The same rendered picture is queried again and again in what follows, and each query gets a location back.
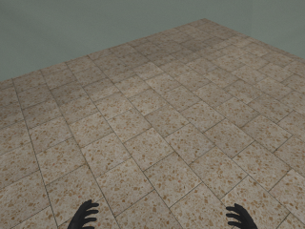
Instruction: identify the right robot hand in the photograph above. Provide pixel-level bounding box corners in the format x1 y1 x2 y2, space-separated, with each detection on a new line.
226 203 258 229

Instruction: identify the left robot hand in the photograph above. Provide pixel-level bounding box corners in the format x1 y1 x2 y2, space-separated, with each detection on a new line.
67 199 99 229

